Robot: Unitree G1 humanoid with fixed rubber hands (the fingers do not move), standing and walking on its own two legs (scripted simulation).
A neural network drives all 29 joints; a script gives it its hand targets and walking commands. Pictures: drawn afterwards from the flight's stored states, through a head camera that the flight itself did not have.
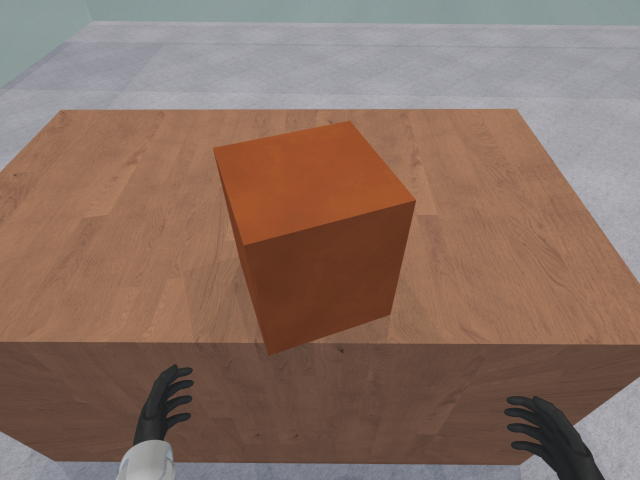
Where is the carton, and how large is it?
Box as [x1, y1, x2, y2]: [213, 121, 415, 355]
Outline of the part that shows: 350,121 213,148 240,262 268,355 390,313 415,199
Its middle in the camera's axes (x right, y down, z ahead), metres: -0.02 +0.00 +0.59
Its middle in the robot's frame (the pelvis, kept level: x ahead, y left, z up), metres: +0.46 +0.03 +0.05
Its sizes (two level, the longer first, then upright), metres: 0.210 0.200 0.250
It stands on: a pedestal, 0.70 m high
